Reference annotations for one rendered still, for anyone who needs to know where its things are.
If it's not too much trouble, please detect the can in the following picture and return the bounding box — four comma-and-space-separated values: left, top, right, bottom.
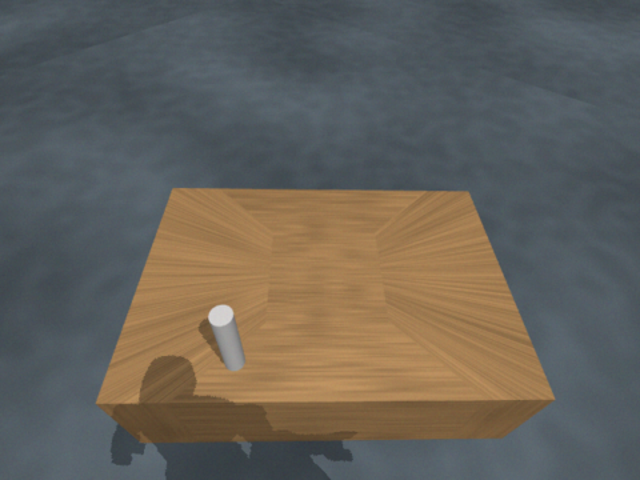
208, 305, 245, 371

